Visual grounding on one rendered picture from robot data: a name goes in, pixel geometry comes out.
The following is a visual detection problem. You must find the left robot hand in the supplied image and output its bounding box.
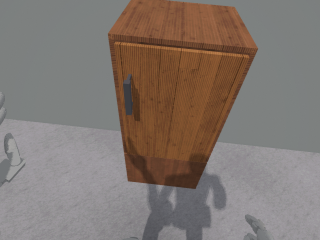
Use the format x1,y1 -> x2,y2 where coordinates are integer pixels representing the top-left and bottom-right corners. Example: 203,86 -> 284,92
0,92 -> 26,187

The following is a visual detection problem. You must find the right robot hand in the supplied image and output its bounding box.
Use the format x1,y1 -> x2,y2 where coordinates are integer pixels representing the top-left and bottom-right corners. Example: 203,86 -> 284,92
243,214 -> 274,240

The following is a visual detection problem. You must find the cupboard door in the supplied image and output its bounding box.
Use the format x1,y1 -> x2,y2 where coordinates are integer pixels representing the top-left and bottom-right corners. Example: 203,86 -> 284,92
114,41 -> 249,163

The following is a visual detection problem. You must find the handle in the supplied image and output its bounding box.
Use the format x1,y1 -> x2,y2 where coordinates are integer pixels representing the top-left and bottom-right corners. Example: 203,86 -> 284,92
123,74 -> 133,115

